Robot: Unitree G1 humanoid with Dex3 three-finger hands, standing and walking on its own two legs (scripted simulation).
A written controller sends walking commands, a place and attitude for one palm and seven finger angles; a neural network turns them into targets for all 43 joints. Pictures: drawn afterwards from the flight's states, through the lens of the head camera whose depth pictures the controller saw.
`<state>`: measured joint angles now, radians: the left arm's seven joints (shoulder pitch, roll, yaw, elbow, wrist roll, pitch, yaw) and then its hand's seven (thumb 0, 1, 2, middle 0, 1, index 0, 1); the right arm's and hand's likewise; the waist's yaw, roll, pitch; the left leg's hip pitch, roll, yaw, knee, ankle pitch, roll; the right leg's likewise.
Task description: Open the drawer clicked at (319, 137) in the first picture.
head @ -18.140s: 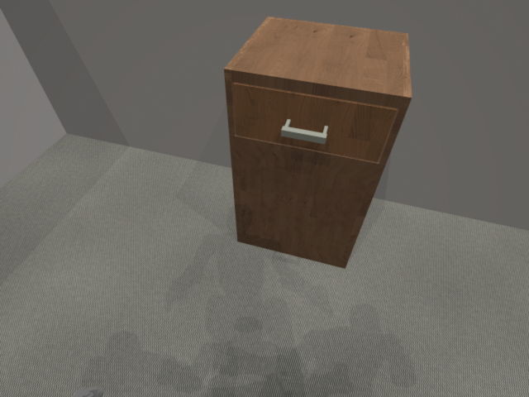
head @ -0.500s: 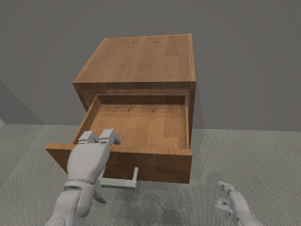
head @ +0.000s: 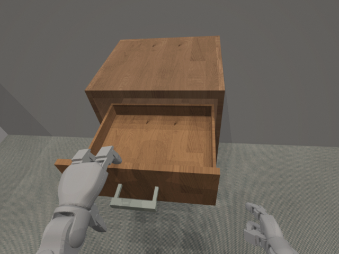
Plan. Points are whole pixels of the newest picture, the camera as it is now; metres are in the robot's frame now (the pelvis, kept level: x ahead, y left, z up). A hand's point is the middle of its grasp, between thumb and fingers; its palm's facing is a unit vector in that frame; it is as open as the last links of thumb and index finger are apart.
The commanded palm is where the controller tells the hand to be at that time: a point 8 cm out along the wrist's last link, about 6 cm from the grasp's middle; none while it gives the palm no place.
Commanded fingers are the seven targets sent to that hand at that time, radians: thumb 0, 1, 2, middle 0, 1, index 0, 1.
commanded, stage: draw the hand back to the body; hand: left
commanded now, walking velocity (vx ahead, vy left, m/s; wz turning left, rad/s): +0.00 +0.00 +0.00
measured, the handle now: (135, 197) +0.28 +0.16 -0.06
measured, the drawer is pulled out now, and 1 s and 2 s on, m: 0.30 0.30 0.30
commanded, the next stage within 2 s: step back with the hand held close in 1.30 s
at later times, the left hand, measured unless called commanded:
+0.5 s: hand (89, 184) +0.20 +0.19 +0.13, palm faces +0.25 -0.89 -0.37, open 13.4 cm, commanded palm +0.16 +0.24 +0.16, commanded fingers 0.00 -0.12 0.47 -0.27 -0.95 -0.27 -0.95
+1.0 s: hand (61, 171) +0.21 +0.24 +0.16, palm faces +0.39 -0.81 -0.45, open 9.5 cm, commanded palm +0.16 +0.29 +0.18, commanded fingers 0.00 0.76 0.84 -0.21 -0.39 -0.21 -0.39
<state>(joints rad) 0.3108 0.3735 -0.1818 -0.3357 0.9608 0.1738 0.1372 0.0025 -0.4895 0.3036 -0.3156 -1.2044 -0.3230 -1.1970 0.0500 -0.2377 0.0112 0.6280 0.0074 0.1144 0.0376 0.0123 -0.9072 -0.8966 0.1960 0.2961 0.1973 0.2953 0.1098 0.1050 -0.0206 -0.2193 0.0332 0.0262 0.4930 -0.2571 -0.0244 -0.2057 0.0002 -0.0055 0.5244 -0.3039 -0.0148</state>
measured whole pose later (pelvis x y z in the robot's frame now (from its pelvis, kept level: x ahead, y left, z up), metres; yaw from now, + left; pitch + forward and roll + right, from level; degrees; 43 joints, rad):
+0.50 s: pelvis +0.02 +0.01 +0.00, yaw +1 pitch -3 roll +0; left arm 0.54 0.28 0.07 -0.53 0.05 -0.06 0.11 0.00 -0.38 0.35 -0.31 -1.14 -0.31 -1.13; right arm 0.17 -0.18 0.05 0.56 0.00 -0.11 -0.08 0.01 -0.91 -0.90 0.20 0.30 0.20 0.30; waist 0.06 0.04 0.03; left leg -0.15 0.03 0.01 0.50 -0.29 -0.02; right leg -0.11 -0.01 -0.03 0.49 -0.32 0.00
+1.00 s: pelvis +0.04 +0.00 +0.00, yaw +2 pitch -1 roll +0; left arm 0.57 0.34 0.27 -0.52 -0.04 -0.10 0.12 0.01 0.42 0.70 -0.24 -0.61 -0.25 -0.60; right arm 0.16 -0.21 0.01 0.62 0.01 -0.12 -0.08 0.01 -0.90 -0.90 0.20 0.30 0.20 0.30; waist 0.06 0.06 0.00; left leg -0.16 0.03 0.00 0.48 -0.30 -0.02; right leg -0.10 0.00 -0.03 0.45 -0.33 0.00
